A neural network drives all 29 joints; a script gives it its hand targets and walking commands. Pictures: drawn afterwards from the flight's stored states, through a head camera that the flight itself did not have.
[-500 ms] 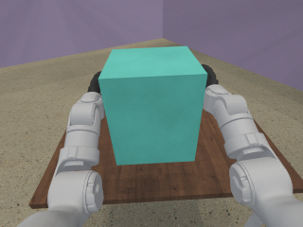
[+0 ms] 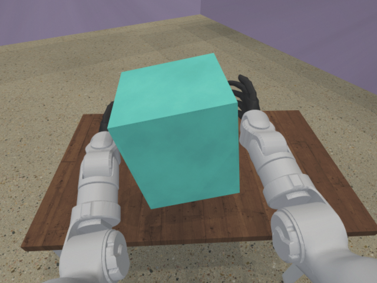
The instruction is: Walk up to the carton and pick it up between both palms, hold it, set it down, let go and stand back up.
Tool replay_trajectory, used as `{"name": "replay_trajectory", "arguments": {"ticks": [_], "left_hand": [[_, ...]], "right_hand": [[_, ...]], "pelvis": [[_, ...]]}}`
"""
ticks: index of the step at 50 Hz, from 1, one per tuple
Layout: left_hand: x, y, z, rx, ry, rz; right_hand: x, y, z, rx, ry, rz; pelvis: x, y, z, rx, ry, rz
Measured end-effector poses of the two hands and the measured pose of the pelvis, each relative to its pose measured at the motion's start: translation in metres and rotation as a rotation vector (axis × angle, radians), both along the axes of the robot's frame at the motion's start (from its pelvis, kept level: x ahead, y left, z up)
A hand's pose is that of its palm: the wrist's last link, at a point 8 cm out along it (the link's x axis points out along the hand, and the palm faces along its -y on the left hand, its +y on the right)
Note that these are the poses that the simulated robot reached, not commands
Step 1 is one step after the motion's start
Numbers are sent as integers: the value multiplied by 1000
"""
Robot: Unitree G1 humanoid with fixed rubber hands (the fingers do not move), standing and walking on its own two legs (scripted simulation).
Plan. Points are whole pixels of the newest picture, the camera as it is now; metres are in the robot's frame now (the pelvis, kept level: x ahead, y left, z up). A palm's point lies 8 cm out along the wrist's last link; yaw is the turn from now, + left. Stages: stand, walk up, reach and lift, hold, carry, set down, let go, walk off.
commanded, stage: set down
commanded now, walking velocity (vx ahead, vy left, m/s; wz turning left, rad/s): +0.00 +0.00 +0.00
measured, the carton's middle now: (181, 133) +0.40 +0.05 +0.13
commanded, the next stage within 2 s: none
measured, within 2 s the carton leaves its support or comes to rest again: neither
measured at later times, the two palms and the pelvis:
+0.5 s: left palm (115, 130) +0.38 +0.19 +0.15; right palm (254, 116) +0.41 -0.11 +0.18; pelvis +0.01 +0.00 +0.00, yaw +0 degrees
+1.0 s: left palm (119, 140) +0.39 +0.19 +0.12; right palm (250, 126) +0.42 -0.11 +0.14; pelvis +0.01 +0.00 +0.00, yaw +0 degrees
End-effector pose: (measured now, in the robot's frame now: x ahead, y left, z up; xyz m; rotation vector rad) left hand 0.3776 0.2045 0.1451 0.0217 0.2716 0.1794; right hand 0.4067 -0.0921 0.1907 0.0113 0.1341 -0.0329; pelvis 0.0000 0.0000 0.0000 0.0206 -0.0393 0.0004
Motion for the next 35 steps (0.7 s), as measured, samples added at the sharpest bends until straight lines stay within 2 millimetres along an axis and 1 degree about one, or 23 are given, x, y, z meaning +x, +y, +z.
{"name": "replay_trajectory", "arguments": {"ticks": [3, 7, 13, 18, 22, 26, 32, 35], "left_hand": [[-5, 2, -7, -7, -12, 30], [-8, 4, -6, -4, -27, 45], [-8, -1, 4, 5, -35, 39], [-4, -9, 14, 39, -49, 32], [1, -13, 15, 62, -44, 26], [5, -14, 6, 89, -29, 18], [7, -11, -18, 104, -4, 17], [7, -9, -27, 92, -3, 22]], "right_hand": [[3, 5, -2, -8, -16, 28], [1, 6, -5, 4, -30, 37], [-3, -1, -5, 6, -39, 27], [-2, -10, -6, 20, -47, 17], [2, -15, -10, 20, -42, 13], [7, -15, -16, 6, -31, 17], [14, -11, -32, 1, -9, 31], [14, -9, -40, 3, -6, 33]], "pelvis": [[3, 0, 0, 0, 4, 0], [3, 0, 0, 0, 4, 0], [1, 0, 0, 0, -3, 0], [1, 0, 0, 0, -3, 0], [3, -1, 0, 2, 0, 0], [7, -3, 0, 4, 5, 1], [11, -4, 1, 5, 10, 1], [13, -4, 1, 5, 14, 1]]}}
